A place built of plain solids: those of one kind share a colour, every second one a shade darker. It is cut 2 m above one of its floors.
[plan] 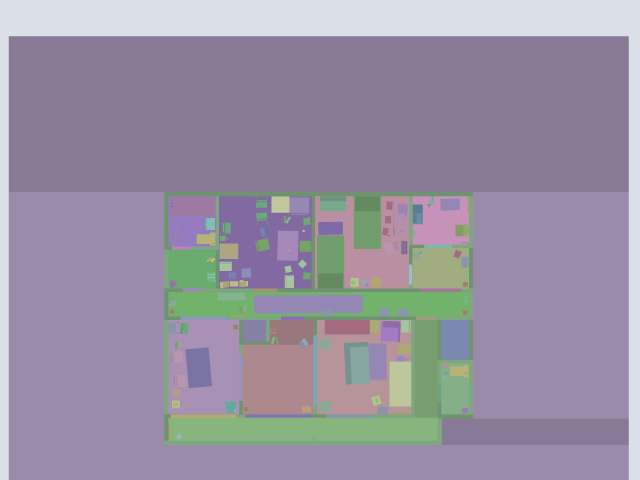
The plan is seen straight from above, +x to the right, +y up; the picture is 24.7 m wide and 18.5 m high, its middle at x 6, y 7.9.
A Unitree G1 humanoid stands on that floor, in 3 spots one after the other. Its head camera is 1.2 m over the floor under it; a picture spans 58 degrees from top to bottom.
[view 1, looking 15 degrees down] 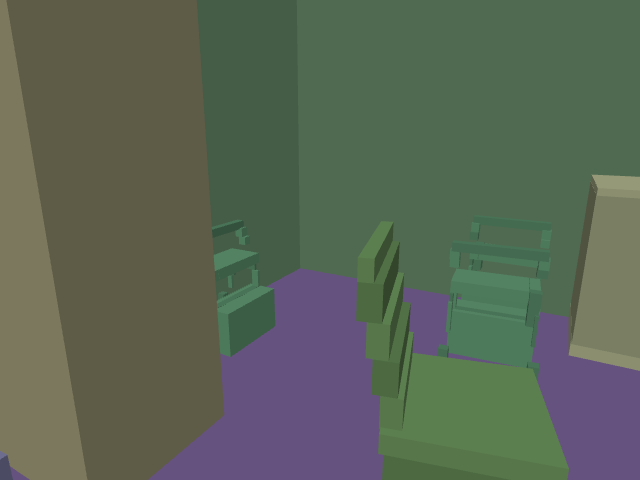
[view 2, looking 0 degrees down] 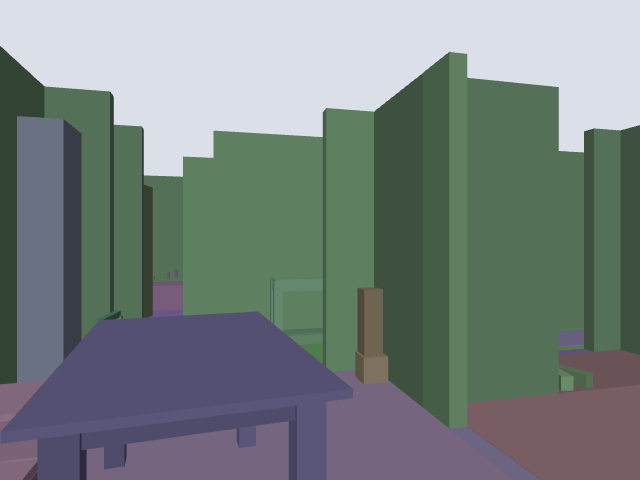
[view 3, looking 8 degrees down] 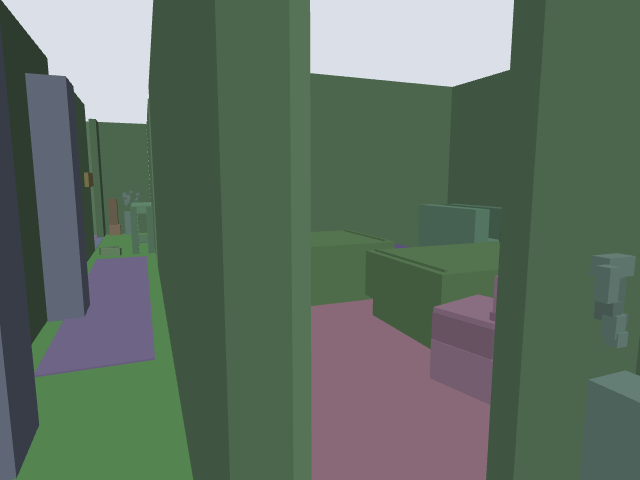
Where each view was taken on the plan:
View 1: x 3.98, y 6.58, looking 119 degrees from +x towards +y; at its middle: wall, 3.57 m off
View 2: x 1.43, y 1.02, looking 76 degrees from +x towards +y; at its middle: wall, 5.03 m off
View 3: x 10.62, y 5.78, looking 158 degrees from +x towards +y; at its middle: child_bed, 4.45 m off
